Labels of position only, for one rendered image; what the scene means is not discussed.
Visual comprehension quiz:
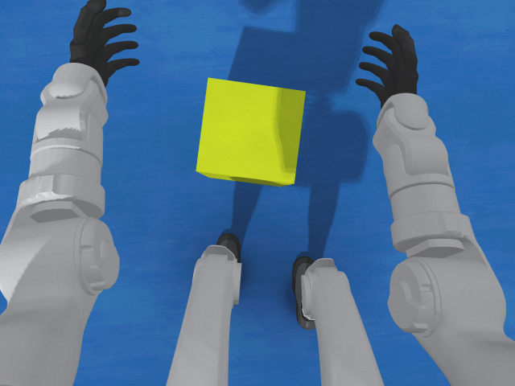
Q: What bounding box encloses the robot left upper arm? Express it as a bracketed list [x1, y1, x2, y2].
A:
[0, 216, 120, 386]

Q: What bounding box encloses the robot left hand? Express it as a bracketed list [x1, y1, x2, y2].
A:
[69, 0, 140, 87]

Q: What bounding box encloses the robot left thigh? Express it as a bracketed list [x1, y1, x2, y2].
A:
[166, 254, 241, 386]

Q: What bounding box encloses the carton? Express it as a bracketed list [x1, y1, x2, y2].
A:
[196, 78, 306, 187]

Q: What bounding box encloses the robot right upper arm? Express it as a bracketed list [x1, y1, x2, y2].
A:
[387, 257, 515, 386]

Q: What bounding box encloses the robot left forearm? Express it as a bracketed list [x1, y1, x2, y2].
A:
[0, 63, 109, 299]

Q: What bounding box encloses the robot right hand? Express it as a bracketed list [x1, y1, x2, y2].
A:
[356, 24, 418, 109]

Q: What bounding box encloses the robot right forearm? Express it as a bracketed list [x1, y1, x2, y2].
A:
[373, 93, 506, 316]

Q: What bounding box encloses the robot left foot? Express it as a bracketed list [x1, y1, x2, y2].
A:
[216, 233, 241, 263]

